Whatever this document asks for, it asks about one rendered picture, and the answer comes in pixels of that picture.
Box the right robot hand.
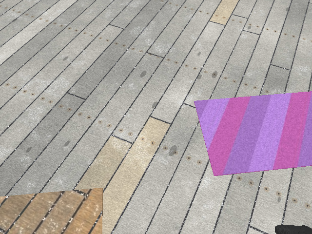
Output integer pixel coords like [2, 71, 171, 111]
[275, 224, 312, 234]

